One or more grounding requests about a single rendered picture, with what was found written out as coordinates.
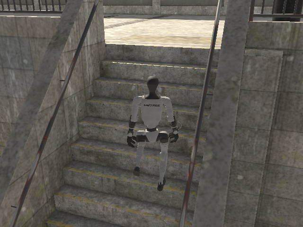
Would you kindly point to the stairs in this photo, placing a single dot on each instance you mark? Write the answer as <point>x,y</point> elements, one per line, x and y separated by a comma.
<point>100,189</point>

